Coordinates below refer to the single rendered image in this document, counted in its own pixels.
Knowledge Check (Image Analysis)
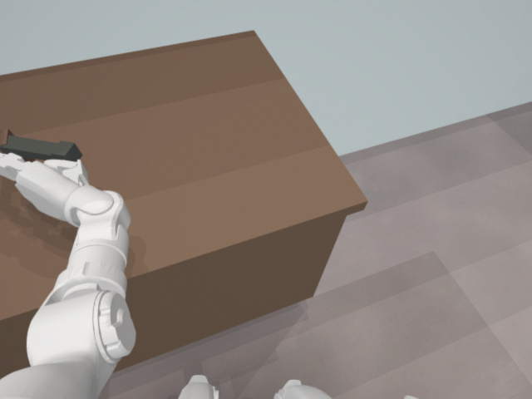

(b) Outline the left robot thigh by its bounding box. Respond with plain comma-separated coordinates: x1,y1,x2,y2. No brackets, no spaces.
178,382,219,399

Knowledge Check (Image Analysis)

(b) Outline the robot right shin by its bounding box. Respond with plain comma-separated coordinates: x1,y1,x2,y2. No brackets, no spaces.
283,380,301,390

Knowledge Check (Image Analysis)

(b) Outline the left robot upper arm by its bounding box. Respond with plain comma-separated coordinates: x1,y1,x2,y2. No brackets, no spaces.
0,290,136,399

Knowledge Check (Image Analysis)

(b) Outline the counter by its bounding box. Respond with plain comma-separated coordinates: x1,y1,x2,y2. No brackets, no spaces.
0,30,368,379

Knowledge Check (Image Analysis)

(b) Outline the left robot hand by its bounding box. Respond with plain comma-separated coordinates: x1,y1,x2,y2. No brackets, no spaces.
0,153,89,221

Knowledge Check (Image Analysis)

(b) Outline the left robot forearm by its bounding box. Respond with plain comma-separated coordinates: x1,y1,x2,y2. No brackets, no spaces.
27,185,131,367

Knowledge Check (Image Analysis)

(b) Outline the tap lever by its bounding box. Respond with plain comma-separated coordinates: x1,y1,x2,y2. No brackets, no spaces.
0,135,83,162

